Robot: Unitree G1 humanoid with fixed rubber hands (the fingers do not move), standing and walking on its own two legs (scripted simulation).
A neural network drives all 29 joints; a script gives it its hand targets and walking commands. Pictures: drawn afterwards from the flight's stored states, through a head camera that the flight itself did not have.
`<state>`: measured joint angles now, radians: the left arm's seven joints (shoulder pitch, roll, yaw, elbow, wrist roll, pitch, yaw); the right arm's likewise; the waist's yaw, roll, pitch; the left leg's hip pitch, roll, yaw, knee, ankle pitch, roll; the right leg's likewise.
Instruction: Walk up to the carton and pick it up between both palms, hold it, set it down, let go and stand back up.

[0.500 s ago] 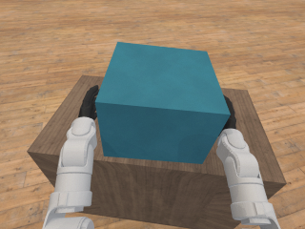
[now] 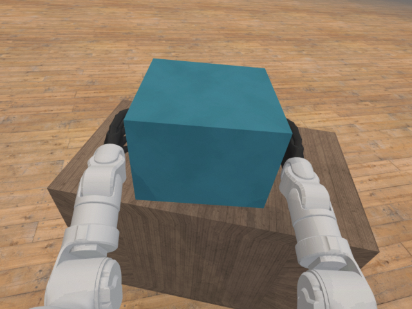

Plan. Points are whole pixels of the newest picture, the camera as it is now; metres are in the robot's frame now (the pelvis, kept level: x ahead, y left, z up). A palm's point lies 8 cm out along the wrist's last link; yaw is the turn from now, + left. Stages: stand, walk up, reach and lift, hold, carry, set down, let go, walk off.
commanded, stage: hold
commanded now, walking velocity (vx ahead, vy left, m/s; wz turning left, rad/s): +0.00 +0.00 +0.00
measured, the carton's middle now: (205, 128) +0.43 +0.01 +0.16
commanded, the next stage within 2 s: none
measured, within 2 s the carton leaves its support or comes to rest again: neither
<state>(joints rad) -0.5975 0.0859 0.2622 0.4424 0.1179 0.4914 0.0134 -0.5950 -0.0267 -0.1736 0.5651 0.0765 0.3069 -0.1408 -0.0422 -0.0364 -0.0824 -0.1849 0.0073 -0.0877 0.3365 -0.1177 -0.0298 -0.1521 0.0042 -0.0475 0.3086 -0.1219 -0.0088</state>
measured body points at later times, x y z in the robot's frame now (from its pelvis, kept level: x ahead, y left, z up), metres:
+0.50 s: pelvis +0.04 +0.01 +0.00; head +0.01 +0.03 +0.45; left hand +0.41 +0.17 +0.15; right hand +0.40 -0.18 +0.15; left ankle +0.04 +0.14 -0.75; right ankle +0.03 -0.11 -0.75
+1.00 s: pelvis +0.03 +0.00 +0.00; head -0.03 +0.01 +0.45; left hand +0.38 +0.17 +0.19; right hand +0.37 -0.18 +0.19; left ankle +0.04 +0.14 -0.75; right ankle +0.03 -0.11 -0.75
